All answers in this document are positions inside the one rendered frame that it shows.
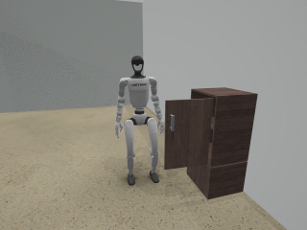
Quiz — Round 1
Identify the cupboard door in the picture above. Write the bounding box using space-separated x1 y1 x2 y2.
164 98 214 170

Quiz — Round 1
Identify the robot left hand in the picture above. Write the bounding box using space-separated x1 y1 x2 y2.
156 119 165 135

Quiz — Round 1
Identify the robot left forearm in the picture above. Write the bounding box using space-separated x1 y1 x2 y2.
153 95 163 120

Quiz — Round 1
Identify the robot right hand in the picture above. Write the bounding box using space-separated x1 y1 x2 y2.
115 121 123 138

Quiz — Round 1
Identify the robot left shin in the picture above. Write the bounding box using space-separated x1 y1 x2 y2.
150 152 158 173

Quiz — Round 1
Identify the robot right forearm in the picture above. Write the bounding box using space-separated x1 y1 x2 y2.
115 97 124 122

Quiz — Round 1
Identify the right robot upper arm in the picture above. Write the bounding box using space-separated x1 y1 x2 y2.
118 78 129 104

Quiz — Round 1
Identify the left robot upper arm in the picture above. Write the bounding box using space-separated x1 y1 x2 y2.
148 77 158 102

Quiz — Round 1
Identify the robot head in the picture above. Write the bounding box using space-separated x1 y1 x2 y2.
130 56 146 79

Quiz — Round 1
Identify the handle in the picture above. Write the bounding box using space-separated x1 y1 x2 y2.
170 114 175 131

